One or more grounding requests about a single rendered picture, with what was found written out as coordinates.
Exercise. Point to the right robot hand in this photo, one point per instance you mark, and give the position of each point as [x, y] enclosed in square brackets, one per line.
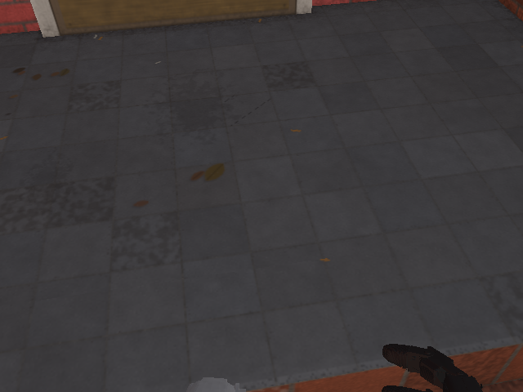
[432, 365]

